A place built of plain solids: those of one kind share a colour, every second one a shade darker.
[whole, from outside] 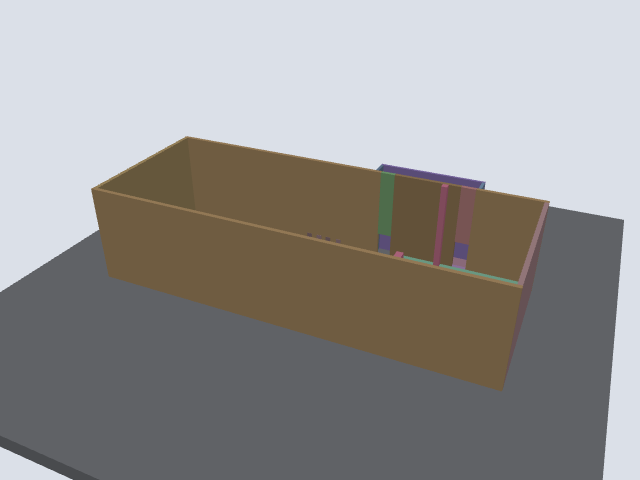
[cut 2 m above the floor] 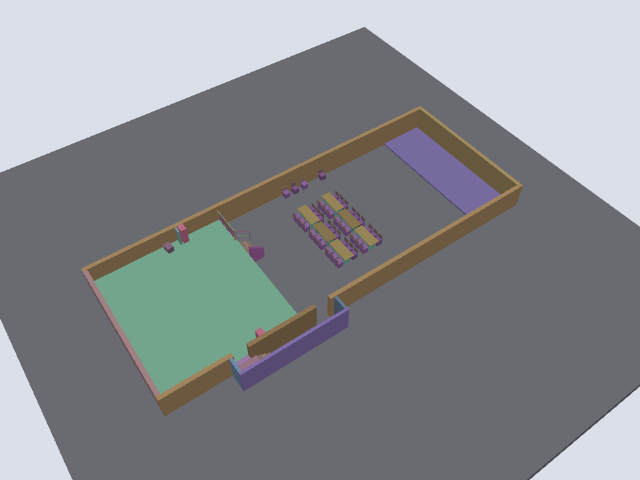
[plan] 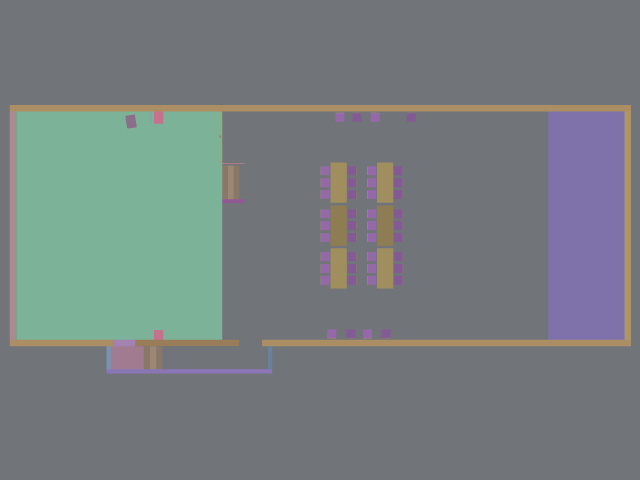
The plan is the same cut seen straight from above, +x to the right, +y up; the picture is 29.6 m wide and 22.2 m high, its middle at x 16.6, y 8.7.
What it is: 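A parish, school or music hall with a timber stage behind a plastered proscenium wall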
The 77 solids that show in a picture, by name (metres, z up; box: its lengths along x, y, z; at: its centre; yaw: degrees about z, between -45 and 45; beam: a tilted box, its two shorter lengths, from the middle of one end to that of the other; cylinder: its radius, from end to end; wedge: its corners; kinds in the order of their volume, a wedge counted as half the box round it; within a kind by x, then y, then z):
{
 "wall_side_1": {"box": [4.79, 0.3, 7.2], "at": [4.64, 3.94, 3.55]},
 "wall_side_2": {"box": [4.81, 0.3, 7.2], "at": [10.46, 3.94, 3.55]},
 "wall_side_3": {"box": [28.74, 0.3, 7.2], "at": [16.62, 14.8, 3.55]},
 "wall_side_4": {"box": [17.07, 0.3, 7.2], "at": [22.45, 3.94, 3.55]},
 "boards_main_1": {"box": [9.54, 10.56, 0.75], "at": [7.31, 9.37, 0.33]},
 "wall_back_1": {"box": [0.3, 10.56, 7.2], "at": [2.4, 9.37, 3.55]},
 "wall_rear_1": {"box": [0.3, 10.56, 7.2], "at": [30.83, 9.37, 3.55]},
 "wall_pass_out_1": {"box": [7.67, 0.2, 7.2], "at": [10.56, 2.62, 3.55]},
 "floor_rear_1": {"box": [3.52, 10.56, 0.17], "at": [28.92, 9.37, 0.03]},
 "chair_seat_1": {"box": [0.42, 0.42, 0.45], "at": [16.84, 6.84, 0.23]},
 "chair_seat_2": {"box": [0.42, 0.42, 0.45], "at": [16.84, 7.39, 0.23]},
 "chair_seat_3": {"box": [0.42, 0.42, 0.45], "at": [16.84, 7.94, 0.23]},
 "chair_seat_4": {"box": [0.42, 0.42, 0.45], "at": [16.84, 8.82, 0.23]},
 "chair_seat_5": {"box": [0.42, 0.42, 0.45], "at": [16.84, 9.37, 0.23]},
 "chair_seat_6": {"box": [0.42, 0.42, 0.45], "at": [16.84, 9.92, 0.23]},
 "chair_seat_7": {"box": [0.42, 0.42, 0.45], "at": [16.84, 10.8, 0.23]},
 "chair_seat_8": {"box": [0.42, 0.42, 0.45], "at": [16.84, 11.35, 0.23]},
 "chair_seat_9": {"box": [0.42, 0.42, 0.45], "at": [16.84, 11.9, 0.23]},
 "chair_seat_10": {"box": [0.42, 0.42, 0.45], "at": [17.14, 4.36, 0.23], "yaw": -4.0},
 "chair_seat_11": {"box": [0.42, 0.42, 0.45], "at": [17.52, 14.38, 0.23], "yaw": 0.8},
 "chair_seat_12": {"box": [0.42, 0.42, 0.45], "at": [18.03, 4.36, 0.23], "yaw": 0.4},
 "chair_seat_13": {"box": [0.42, 0.42, 0.45], "at": [18.08, 6.84, 0.23]},
 "chair_seat_14": {"box": [0.42, 0.42, 0.45], "at": [18.08, 7.39, 0.23]},
 "chair_seat_15": {"box": [0.42, 0.42, 0.45], "at": [18.08, 7.94, 0.23]},
 "chair_seat_16": {"box": [0.42, 0.42, 0.45], "at": [18.08, 8.82, 0.23]},
 "chair_seat_17": {"box": [0.42, 0.42, 0.45], "at": [18.08, 9.37, 0.23]},
 "chair_seat_18": {"box": [0.42, 0.42, 0.45], "at": [18.08, 9.92, 0.23]},
 "chair_seat_19": {"box": [0.42, 0.42, 0.45], "at": [18.08, 10.8, 0.23]},
 "chair_seat_20": {"box": [0.42, 0.42, 0.45], "at": [18.08, 11.35, 0.23]},
 "chair_seat_21": {"box": [0.42, 0.42, 0.45], "at": [18.08, 11.9, 0.23]},
 "chair_seat_22": {"box": [0.42, 0.42, 0.45], "at": [18.31, 14.38, 0.23], "yaw": 2.5},
 "chair_seat_23": {"box": [0.42, 0.42, 0.45], "at": [18.8, 4.36, 0.23], "yaw": 2.7},
 "chair_seat_24": {"box": [0.42, 0.42, 0.45], "at": [18.99, 6.84, 0.23]},
 "chair_seat_25": {"box": [0.42, 0.42, 0.45], "at": [18.99, 7.39, 0.23]},
 "chair_seat_26": {"box": [0.42, 0.42, 0.45], "at": [18.99, 7.94, 0.23]},
 "chair_seat_27": {"box": [0.42, 0.42, 0.45], "at": [18.99, 8.82, 0.23]},
 "chair_seat_28": {"box": [0.42, 0.42, 0.45], "at": [18.99, 9.37, 0.23]},
 "chair_seat_29": {"box": [0.42, 0.42, 0.45], "at": [18.99, 9.92, 0.23]},
 "chair_seat_30": {"box": [0.42, 0.42, 0.45], "at": [18.99, 10.8, 0.23]},
 "chair_seat_31": {"box": [0.42, 0.42, 0.45], "at": [18.99, 11.35, 0.23]},
 "chair_seat_32": {"box": [0.42, 0.42, 0.45], "at": [18.99, 11.9, 0.23]},
 "chair_seat_33": {"box": [0.42, 0.42, 0.45], "at": [19.15, 14.38, 0.23], "yaw": -2.3},
 "chair_seat_34": {"box": [0.42, 0.42, 0.45], "at": [19.65, 4.36, 0.23], "yaw": -1.7},
 "chair_seat_35": {"box": [0.42, 0.42, 0.45], "at": [20.23, 6.84, 0.23]},
 "chair_seat_36": {"box": [0.42, 0.42, 0.45], "at": [20.23, 7.39, 0.23]},
 "chair_seat_37": {"box": [0.42, 0.42, 0.45], "at": [20.23, 7.94, 0.23]},
 "chair_seat_38": {"box": [0.42, 0.42, 0.45], "at": [20.23, 8.82, 0.23]},
 "chair_seat_39": {"box": [0.42, 0.42, 0.45], "at": [20.23, 9.37, 0.23]},
 "chair_seat_40": {"box": [0.42, 0.42, 0.45], "at": [20.23, 9.92, 0.23]},
 "chair_seat_41": {"box": [0.42, 0.42, 0.45], "at": [20.23, 10.8, 0.23]},
 "chair_seat_42": {"box": [0.42, 0.42, 0.45], "at": [20.23, 11.35, 0.23]},
 "chair_seat_43": {"box": [0.42, 0.42, 0.45], "at": [20.23, 11.9, 0.23]},
 "chair_seat_44": {"box": [0.42, 0.42, 0.45], "at": [20.82, 14.38, 0.23], "yaw": 0.6},
 "wall_pass_end_1": {"box": [0.2, 1.07, 7.2], "at": [6.82, 3.26, 3.55]},
 "wall_pass_end_2": {"box": [0.2, 1.07, 7.2], "at": [14.3, 3.26, 3.55]},
 "wall_pros_1": {"box": [0.42, 0.45, 6.5], "at": [9.14, 4.31, 3.9]},
 "wall_pros_2": {"box": [0.42, 0.58, 6.5], "at": [9.14, 14.36, 3.9]},
 "step_1": {"box": [0.57, 1.07, 0.58], "at": [8.45, 3.26, 0.24]},
 "step_2": {"box": [0.57, 1.07, 0.4], "at": [8.74, 3.26, 0.15]},
 "step_3": {"box": [0.57, 1.07, 0.23], "at": [9.02, 3.26, 0.06]},
 "step_4": {"box": [0.52, 1.57, 0.58], "at": [12.08, 11.36, 0.24]},
 "step_5": {"box": [0.52, 1.57, 0.4], "at": [12.34, 11.36, 0.15]},
 "step_6": {"box": [0.52, 1.57, 0.23], "at": [12.6, 11.36, 0.06]},
 "wall_side_over_hall_1": {"box": [1.05, 0.3, 5.05], "at": [13.39, 3.94, 4.63]},
 "wall_side_over_wing_1": {"box": [1.03, 0.3, 4.35], "at": [7.55, 3.94, 4.98]},
 "boards_pass_1": {"box": [1.53, 1.07, 0.75], "at": [7.69, 3.26, 0.33]},
 "drape_1": {"box": [0.14, 0.48, 5.22], "at": [8.78, 14.35, 3.26]},
 "table_top_1": {"box": [0.76, 1.86, 0.04], "at": [17.46, 7.39, 0.72]},
 "table_top_2": {"box": [0.76, 1.86, 0.04], "at": [17.46, 9.37, 0.72]},
 "table_top_3": {"box": [0.76, 1.86, 0.04], "at": [17.46, 11.35, 0.72]},
 "table_top_4": {"box": [0.76, 1.86, 0.04], "at": [19.61, 7.39, 0.72]},
 "table_top_5": {"box": [0.76, 1.86, 0.04], "at": [19.61, 9.37, 0.72]},
 "table_top_6": {"box": [0.76, 1.86, 0.04], "at": [19.61, 11.35, 0.72]},
 "boards_sill_1": {"box": [1.03, 0.3, 0.75], "at": [7.55, 3.94, 0.33]},
 "wall_cheek_1": {"wedge": [[12.08, 10.4, -0.05], [12.08, 10.4, 1.63], [12.08, 10.58, -0.05], [12.08, 10.58, 1.63], [13.1, 10.4, -0.05], [13.1, 10.4, 0.94], [13.1, 10.58, -0.05], [13.1, 10.58, 0.94]]},
 "crate_1": {"box": [0.45, 0.6, 0.44], "at": [7.86, 14.18, 0.92], "yaw": 8.3},
 "guard_rail_top_1": {"box": [0.06, 2.32, 0.05], "at": [11.99, 13.48, 1.61]}
}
